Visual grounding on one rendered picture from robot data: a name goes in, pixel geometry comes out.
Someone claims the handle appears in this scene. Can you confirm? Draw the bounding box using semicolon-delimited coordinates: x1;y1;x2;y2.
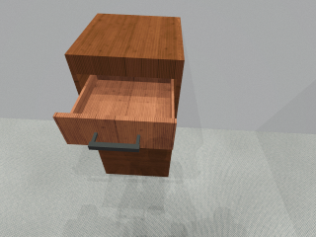
88;132;140;153

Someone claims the drawer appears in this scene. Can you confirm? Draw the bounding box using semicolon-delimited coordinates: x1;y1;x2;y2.
53;74;177;150

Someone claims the cabinet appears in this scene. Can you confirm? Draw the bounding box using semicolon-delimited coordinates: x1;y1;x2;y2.
64;13;185;177

